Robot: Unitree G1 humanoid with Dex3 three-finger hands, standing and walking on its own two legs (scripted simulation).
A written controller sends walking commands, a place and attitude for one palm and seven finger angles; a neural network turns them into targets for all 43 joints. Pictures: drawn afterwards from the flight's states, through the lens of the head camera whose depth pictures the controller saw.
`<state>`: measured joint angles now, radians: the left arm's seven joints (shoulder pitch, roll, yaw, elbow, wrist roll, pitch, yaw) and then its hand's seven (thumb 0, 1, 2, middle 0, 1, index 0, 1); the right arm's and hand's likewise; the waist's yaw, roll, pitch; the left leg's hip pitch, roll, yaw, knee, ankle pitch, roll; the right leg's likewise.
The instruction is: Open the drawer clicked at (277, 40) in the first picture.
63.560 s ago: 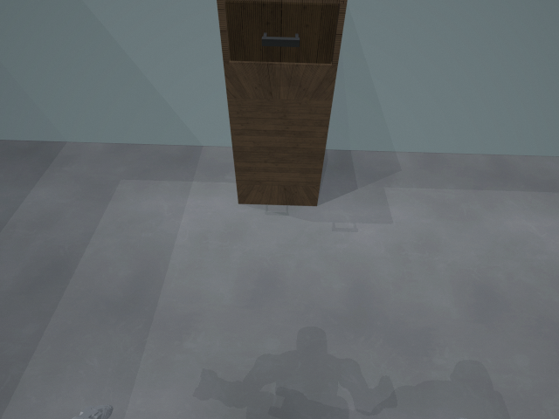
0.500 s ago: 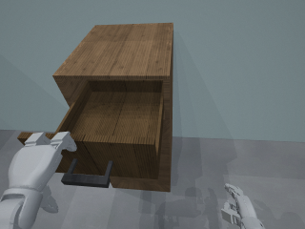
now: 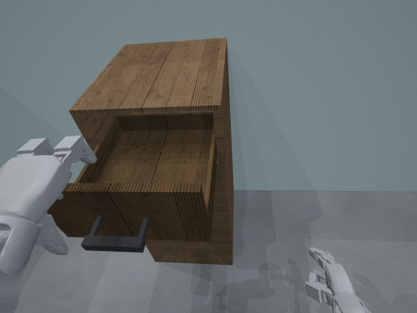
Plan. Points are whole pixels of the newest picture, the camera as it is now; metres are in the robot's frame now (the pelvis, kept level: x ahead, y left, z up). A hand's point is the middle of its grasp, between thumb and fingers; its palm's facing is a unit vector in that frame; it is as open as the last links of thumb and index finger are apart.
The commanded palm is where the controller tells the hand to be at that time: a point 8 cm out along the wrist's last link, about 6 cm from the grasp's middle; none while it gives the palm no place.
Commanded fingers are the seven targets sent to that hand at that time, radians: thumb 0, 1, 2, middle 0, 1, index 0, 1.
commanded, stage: lift the hand off the handle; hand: left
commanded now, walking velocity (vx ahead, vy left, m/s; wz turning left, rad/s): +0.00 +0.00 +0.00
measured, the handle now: (117, 233) +0.24 +0.24 +0.04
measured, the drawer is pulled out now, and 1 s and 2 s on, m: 0.25 0.25 0.25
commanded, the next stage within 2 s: draw the hand back to the body in 0.04 s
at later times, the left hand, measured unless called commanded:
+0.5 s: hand (47, 202) +0.20 +0.28 +0.19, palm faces +0.16 +0.00 -0.99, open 13.8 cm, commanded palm +0.15 +0.27 +0.24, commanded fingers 0.00 -0.50 0.30 -0.30 -1.20 -0.30 -1.20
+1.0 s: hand (60, 190) +0.20 +0.24 +0.22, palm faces +0.47 -0.81 -0.35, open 13.1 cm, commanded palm +0.14 +0.28 +0.23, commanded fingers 0.00 -0.01 0.51 -0.26 -0.88 -0.26 -0.88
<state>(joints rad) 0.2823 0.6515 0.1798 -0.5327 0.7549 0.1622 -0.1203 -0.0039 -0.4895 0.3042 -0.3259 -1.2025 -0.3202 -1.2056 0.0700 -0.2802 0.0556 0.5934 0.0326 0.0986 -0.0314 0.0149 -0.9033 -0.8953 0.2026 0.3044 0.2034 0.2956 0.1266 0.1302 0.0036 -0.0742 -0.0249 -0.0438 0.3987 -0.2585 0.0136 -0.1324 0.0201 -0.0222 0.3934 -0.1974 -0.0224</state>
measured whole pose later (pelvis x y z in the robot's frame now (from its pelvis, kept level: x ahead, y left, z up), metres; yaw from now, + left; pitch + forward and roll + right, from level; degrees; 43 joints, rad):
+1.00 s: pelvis +0.00 +0.00 +0.00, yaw +0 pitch -5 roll -1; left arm 0.35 0.33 0.36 -0.56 -0.04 -0.14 0.09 -0.01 -0.31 0.38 -0.31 -1.08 -0.30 -1.09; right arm 0.18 -0.19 0.06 0.62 0.00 -0.13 -0.07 0.01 -0.90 -0.90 0.20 0.30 0.21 0.30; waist 0.08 0.05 0.05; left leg -0.05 -0.02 -0.05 0.41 -0.27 0.01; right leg -0.09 0.03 -0.03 0.37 -0.20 -0.02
